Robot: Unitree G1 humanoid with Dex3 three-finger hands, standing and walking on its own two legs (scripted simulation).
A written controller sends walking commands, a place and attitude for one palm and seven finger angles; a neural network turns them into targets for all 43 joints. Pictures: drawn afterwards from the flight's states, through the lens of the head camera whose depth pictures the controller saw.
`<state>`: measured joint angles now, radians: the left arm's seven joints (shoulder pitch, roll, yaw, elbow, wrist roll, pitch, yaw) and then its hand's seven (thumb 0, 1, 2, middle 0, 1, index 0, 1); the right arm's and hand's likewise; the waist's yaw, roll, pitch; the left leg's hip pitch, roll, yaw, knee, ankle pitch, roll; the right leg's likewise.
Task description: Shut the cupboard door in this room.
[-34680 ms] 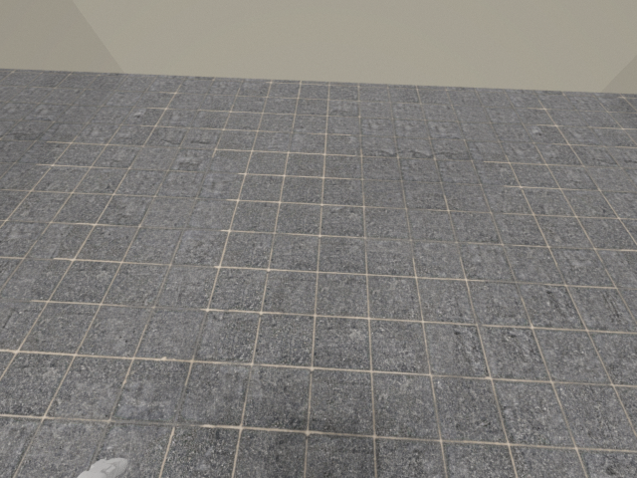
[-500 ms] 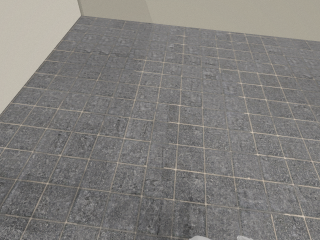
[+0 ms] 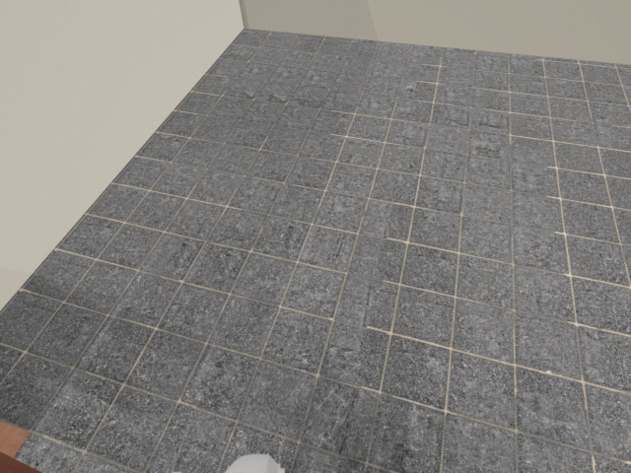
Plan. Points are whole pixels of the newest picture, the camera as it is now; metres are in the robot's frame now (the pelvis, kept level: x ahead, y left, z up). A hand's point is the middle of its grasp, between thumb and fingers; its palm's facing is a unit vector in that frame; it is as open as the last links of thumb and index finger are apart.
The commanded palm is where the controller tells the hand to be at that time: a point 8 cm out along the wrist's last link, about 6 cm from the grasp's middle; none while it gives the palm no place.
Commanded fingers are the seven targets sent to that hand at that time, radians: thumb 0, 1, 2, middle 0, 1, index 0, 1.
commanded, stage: turn or walk to find it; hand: left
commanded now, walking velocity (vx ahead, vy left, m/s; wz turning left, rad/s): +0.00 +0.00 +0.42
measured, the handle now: out of the picture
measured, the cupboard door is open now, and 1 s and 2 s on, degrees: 87 87 87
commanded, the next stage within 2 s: stand and wait in 0.94 s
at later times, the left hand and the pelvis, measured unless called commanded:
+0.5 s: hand out of the picture +0.03 +0.25 -0.16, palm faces +0.23 -0.94 -0.25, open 7.3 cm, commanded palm none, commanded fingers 0.00 0.90 0.90 -0.20 -0.30 -0.20 -0.30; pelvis -0.01 +0.03 +0.00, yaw +12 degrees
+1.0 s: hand out of the picture -0.09 +0.19 -0.17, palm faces +0.48 -0.84 -0.25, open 7.3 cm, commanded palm none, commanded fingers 0.00 0.90 0.90 -0.20 -0.30 -0.20 -0.30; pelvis -0.03 +0.00 +0.00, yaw +27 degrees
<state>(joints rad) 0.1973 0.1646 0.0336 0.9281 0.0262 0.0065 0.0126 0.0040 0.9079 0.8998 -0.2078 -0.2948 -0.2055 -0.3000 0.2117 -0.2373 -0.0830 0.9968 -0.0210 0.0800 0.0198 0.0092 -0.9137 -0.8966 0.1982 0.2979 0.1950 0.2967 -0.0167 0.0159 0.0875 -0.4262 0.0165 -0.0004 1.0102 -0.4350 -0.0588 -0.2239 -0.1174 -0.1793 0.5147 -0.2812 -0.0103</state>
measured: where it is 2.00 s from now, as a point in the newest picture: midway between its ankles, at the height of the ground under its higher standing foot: outside the picture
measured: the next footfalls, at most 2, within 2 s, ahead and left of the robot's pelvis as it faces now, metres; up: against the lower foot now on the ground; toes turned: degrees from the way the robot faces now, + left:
left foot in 0.16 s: +0.01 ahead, +0.15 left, +0.00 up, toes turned +9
right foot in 0.58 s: +0.06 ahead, -0.09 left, +0.00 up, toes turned +10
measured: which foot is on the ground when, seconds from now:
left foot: up 0.00-0.14, down 0.16-0.58, up 0.60-1.00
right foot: down 0.00-0.16, up 0.18-0.56, down 0.58-1.00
